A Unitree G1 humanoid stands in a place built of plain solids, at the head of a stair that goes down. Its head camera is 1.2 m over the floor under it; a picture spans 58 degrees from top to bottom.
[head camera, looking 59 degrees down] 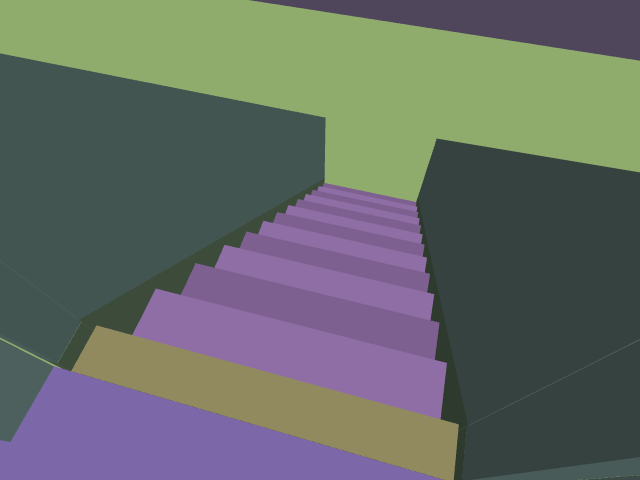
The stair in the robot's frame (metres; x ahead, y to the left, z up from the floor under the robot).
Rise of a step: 0.22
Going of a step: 0.22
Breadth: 1.04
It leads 15 degrees to the right of straight ahead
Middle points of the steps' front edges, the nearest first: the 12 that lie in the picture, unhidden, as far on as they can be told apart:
0.30 0.14 0.00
0.52 0.09 -0.22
0.74 0.03 -0.44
0.95 -0.03 -0.65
1.17 -0.09 -0.87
1.39 -0.14 -1.09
1.60 -0.20 -1.31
1.82 -0.26 -1.53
2.04 -0.32 -1.74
2.26 -0.37 -1.96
2.47 -0.43 -2.18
2.69 -0.49 -2.40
